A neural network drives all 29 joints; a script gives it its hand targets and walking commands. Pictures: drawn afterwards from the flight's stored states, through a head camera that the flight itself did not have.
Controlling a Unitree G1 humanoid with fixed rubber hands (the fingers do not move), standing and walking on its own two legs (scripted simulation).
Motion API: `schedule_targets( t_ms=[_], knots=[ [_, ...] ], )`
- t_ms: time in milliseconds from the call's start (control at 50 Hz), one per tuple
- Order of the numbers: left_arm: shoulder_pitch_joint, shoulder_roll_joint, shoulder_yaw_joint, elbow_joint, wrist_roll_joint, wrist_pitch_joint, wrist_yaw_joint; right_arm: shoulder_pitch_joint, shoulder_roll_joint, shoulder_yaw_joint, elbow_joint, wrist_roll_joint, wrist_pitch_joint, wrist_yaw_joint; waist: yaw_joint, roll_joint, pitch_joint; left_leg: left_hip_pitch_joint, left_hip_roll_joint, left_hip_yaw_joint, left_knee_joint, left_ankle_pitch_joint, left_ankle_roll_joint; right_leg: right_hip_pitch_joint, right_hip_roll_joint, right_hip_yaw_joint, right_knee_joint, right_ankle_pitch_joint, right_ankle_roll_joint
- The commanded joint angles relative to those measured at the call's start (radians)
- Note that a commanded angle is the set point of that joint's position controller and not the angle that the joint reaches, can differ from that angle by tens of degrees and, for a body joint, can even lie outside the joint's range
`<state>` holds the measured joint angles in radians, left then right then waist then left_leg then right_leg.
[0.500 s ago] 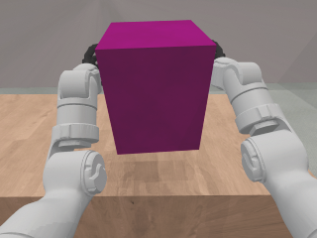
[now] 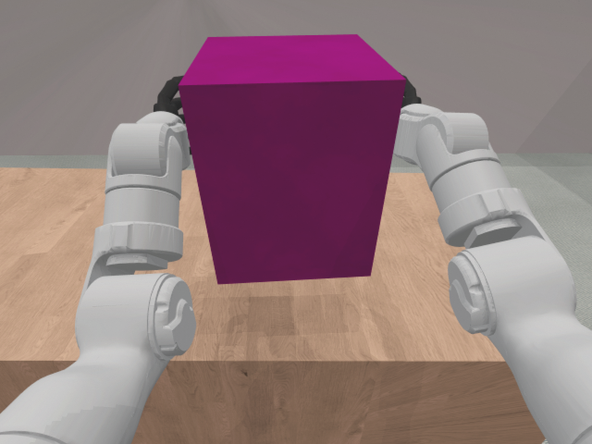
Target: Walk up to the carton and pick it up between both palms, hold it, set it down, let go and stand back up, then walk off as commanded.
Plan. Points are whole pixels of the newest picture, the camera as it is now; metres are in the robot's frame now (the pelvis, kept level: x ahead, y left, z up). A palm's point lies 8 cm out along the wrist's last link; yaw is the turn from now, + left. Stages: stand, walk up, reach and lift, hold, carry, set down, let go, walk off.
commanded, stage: hold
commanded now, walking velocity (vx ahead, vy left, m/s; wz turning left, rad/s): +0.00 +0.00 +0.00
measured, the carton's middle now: (289, 156) +0.38 +0.00 +0.28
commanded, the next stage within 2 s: none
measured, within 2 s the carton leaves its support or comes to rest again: neither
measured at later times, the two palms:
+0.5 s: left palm (172, 131) +0.38 +0.14 +0.32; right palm (404, 128) +0.37 -0.15 +0.32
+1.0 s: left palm (169, 132) +0.37 +0.15 +0.32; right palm (404, 125) +0.37 -0.14 +0.33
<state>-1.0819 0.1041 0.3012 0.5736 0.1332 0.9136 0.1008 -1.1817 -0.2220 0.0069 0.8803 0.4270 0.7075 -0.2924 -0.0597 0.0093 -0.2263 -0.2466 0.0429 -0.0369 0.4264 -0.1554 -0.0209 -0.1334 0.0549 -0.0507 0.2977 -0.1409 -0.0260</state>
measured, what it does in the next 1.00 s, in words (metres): stands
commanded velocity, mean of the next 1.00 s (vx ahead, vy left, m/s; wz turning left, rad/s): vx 0.00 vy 0.00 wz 0.00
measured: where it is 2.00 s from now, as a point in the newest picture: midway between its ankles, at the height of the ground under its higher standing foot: outside the picture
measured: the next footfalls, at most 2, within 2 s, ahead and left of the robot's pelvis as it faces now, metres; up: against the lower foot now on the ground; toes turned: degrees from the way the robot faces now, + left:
none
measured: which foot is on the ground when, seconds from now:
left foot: down 0.00-1.00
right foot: down 0.00-1.00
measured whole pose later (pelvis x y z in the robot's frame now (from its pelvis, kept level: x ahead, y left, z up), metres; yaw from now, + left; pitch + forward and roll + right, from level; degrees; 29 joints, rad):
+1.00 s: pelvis +0.00 +0.01 +0.00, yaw -1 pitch -2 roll -2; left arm -1.08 0.08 0.34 0.57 0.16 0.92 0.10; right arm -1.19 -0.23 0.02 0.88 0.43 0.73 -0.29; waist -0.05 0.02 -0.23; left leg -0.23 0.04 -0.02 0.43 -0.17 -0.01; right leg -0.12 0.05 -0.03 0.30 -0.15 -0.02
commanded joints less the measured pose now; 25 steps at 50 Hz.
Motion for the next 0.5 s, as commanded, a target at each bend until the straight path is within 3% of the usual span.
schedule_targets(
  t_ms=[0, 40, 60, 100, 140, 160, 220, 240, 260, 280, 300, 320, 340, 360, 380, 420, 440, 480],
  knots=[
    [-0.942, -0.605, -0.254, -0.238, -0.166, -0.102, -0.164, -0.987, 0.701, 0.134, -0.385, 0.206, -0.038, 0.150, -0.006, 0.048, -0.425, 0.219, -0.069, -0.032, -0.033, 0.169, -0.020, 0.065, 0.037, 0.080, -0.040, 0.113, 0.068],
    [-0.950, -0.600, -0.262, -0.211, -0.173, -0.098, -0.164, -1.002, 0.702, 0.136, -0.388, 0.214, -0.034, 0.149, -0.003, 0.057, -0.400, 0.200, -0.075, -0.023, -0.035, 0.149, -0.019, 0.046, 0.034, 0.083, -0.049, 0.095, 0.067],
    [-0.938, -0.589, -0.236, -0.193, -0.154, -0.098, -0.171, -0.998, 0.714, 0.128, -0.389, 0.190, -0.038, 0.145, 0.007, 0.032, -0.358, 0.186, -0.073, -0.020, -0.039, 0.136, -0.006, 0.047, 0.028, 0.087, -0.056, 0.074, 0.070],
    [-0.996, -0.616, -0.265, -0.212, -0.174, -0.105, -0.170, -1.026, 0.707, 0.103, -0.360, 0.184, -0.042, 0.156, -0.006, 0.044, -0.353, 0.179, -0.057, -0.038, -0.060, 0.091, -0.017, 0.027, 0.033, 0.086, -0.056, 0.019, 0.063],
    [-0.966, -0.594, -0.221, -0.148, -0.158, -0.099, -0.176, -1.072, 0.722, 0.109, -0.390, 0.181, -0.053, 0.158, 0.020, 0.007, -0.317, 0.158, -0.063, -0.021, -0.061, 0.064, -0.004, 0.015, 0.033, 0.081, -0.062, -0.017, 0.063],
    [-0.991, -0.611, -0.228, -0.156, -0.163, -0.105, -0.176, -1.074, 0.731, 0.094, -0.379, 0.166, -0.059, 0.161, 0.016, 0.024, -0.323, 0.165, -0.061, -0.022, -0.061, 0.073, -0.003, 0.010, 0.029, 0.081, -0.058, -0.010, 0.061],
    [-1.001, -0.595, -0.237, -0.200, -0.184, -0.121, -0.167, -1.034, 0.756, 0.133, -0.369, 0.189, -0.048, 0.158, 0.030, 0.006, -0.390, 0.199, -0.062, -0.028, -0.041, 0.146, -0.003, 0.027, 0.032, 0.087, -0.044, 0.065, 0.064],
    [-0.975, -0.584, -0.231, -0.211, -0.184, -0.116, -0.166, -1.014, 0.752, 0.134, -0.397, 0.192, -0.046, 0.154, 0.020, -0.001, -0.417, 0.219, -0.070, -0.023, -0.029, 0.192, -0.001, 0.060, 0.028, 0.090, -0.040, 0.151, 0.069],
    [-0.923, -0.573, -0.220, -0.162, -0.181, -0.107, -0.174, -1.014, 0.738, 0.153, -0.422, 0.193, -0.040, 0.141, 0.031, -0.025, -0.418, 0.201, -0.074, -0.021, -0.021, 0.210, -0.004, 0.089, 0.029, 0.092, -0.042, 0.189, 0.071],
    [-0.952, -0.563, -0.227, -0.177, -0.181, -0.116, -0.173, -1.026, 0.771, 0.171, -0.433, 0.205, -0.042, 0.137, 0.017, -0.051, -0.452, 0.207, -0.082, -0.021, -0.019, 0.196, 0.002, 0.101, 0.025, 0.098, -0.042, 0.199, 0.080],
    [-0.904, -0.574, -0.221, -0.167, -0.163, -0.107, -0.179, -0.963, 0.729, 0.139, -0.381, 0.192, -0.033, 0.133, 0.002, -0.009, -0.409, 0.217, -0.077, -0.021, -0.023, 0.200, -0.001, 0.080, 0.020, 0.101, -0.045, 0.195, 0.082],
    [-0.924, -0.570, -0.212, -0.162, -0.160, -0.106, -0.181, -1.001, 0.741, 0.156, -0.403, 0.197, -0.034, 0.133, 0.019, -0.026, -0.419, 0.204, -0.078, -0.019, -0.031, 0.169, 0.000, 0.089, 0.029, 0.088, -0.040, 0.175, 0.081],
    [-0.926, -0.591, -0.250, -0.220, -0.178, -0.111, -0.185, -0.947, 0.756, 0.157, -0.417, 0.212, -0.036, 0.130, -0.002, 0.008, -0.479, 0.233, -0.079, -0.017, -0.015, 0.228, -0.015, 0.124, 0.026, 0.095, -0.031, 0.245, 0.083],
    [-0.918, -0.597, -0.256, -0.191, -0.189, -0.102, -0.182, -0.993, 0.727, 0.169, -0.464, 0.225, -0.037, 0.123, 0.000, 0.018, -0.477, 0.223, -0.081, -0.023, -0.011, 0.224, -0.012, 0.109, 0.030, 0.101, -0.037, 0.238, 0.080],
    [-0.899, -0.596, -0.262, -0.199, -0.195, -0.098, -0.179, -1.020, 0.728, 0.184, -0.518, 0.239, -0.044, 0.120, 0.006, 0.008, -0.516, 0.231, -0.081, -0.024, 0.001, 0.255, -0.012, 0.132, 0.027, 0.107, -0.032, 0.286, 0.077],
    [-0.845, -0.587, -0.251, -0.197, -0.182, -0.095, -0.184, -0.982, 0.707, 0.189, -0.502, 0.233, -0.030, 0.109, -0.015, -0.002, -0.476, 0.245, -0.080, -0.026, 0.003, 0.292, -0.020, 0.129, 0.034, 0.096, -0.037, 0.325, 0.083],
    [-0.884, -0.585, -0.256, -0.232, -0.183, -0.099, -0.185, -0.974, 0.720, 0.202, -0.510, 0.251, -0.032, 0.111, -0.003, 0.008, -0.464, 0.244, -0.083, -0.024, 0.012, 0.284, -0.024, 0.122, 0.026, 0.099, -0.031, 0.324, 0.085],
    [-0.859, -0.575, -0.235, -0.188, -0.157, -0.090, -0.195, -0.956, 0.720, 0.170, -0.463, 0.216, -0.022, 0.107, -0.011, -0.004, -0.397, 0.219, -0.080, -0.024, -0.013, 0.245, -0.020, 0.107, 0.026, 0.101, -0.045, 0.274, 0.091]
  ],
)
